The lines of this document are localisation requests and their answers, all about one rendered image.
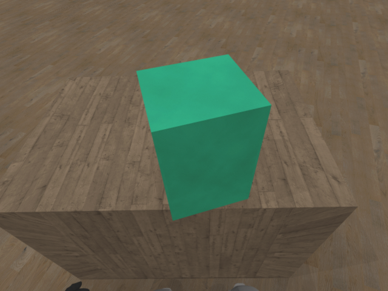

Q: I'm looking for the carton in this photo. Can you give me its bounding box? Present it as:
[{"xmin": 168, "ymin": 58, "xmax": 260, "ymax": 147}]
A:
[{"xmin": 136, "ymin": 54, "xmax": 272, "ymax": 221}]

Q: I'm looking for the pedestal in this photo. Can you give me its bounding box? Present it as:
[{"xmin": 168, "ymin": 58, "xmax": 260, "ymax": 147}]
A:
[{"xmin": 0, "ymin": 70, "xmax": 358, "ymax": 279}]

